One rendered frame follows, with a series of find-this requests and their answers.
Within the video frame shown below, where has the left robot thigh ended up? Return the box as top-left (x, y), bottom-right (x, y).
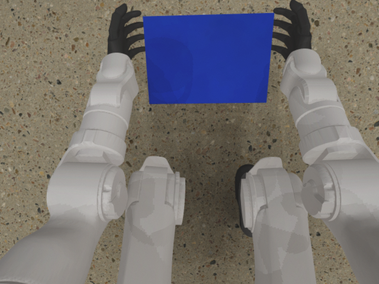
top-left (117, 166), bottom-right (185, 284)

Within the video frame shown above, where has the robot right hand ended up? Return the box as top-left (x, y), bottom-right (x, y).
top-left (271, 0), bottom-right (312, 61)

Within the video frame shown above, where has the robot left hand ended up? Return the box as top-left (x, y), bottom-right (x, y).
top-left (107, 4), bottom-right (145, 60)

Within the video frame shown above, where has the carton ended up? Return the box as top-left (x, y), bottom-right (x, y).
top-left (143, 13), bottom-right (274, 104)

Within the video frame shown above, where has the robot left forearm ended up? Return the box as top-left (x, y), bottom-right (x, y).
top-left (47, 53), bottom-right (139, 210)

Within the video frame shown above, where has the robot right forearm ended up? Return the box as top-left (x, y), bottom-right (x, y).
top-left (280, 49), bottom-right (379, 165)

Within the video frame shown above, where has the robot left upper arm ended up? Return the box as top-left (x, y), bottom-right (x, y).
top-left (0, 162), bottom-right (128, 284)

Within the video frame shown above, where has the right robot foot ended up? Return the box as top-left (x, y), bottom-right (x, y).
top-left (235, 164), bottom-right (254, 237)

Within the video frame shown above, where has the robot right upper arm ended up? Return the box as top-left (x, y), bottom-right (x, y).
top-left (301, 159), bottom-right (379, 284)

